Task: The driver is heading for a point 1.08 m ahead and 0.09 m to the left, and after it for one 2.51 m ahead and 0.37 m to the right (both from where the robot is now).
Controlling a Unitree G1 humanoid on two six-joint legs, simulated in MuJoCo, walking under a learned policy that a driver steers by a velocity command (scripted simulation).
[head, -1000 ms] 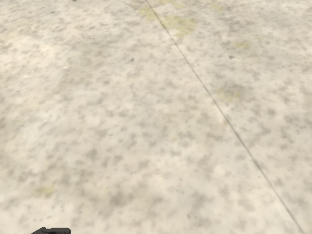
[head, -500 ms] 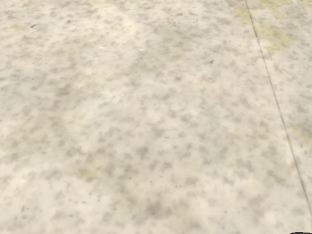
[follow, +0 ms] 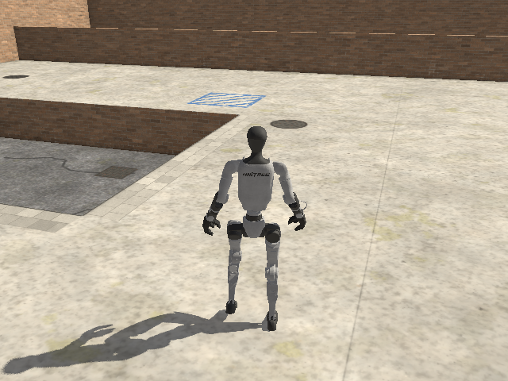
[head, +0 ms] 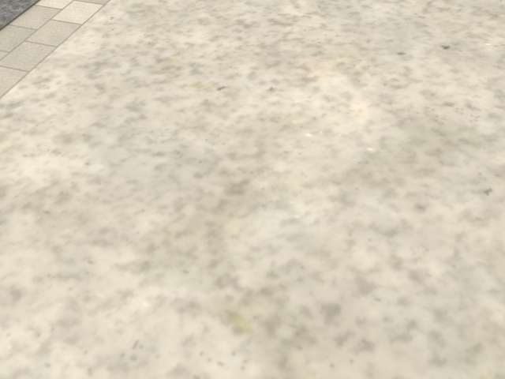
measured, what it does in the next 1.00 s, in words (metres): walks ahead: left foot, then right foot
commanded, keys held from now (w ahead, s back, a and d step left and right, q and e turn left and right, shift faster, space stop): w+q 0.28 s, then w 0.04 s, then w+e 0.68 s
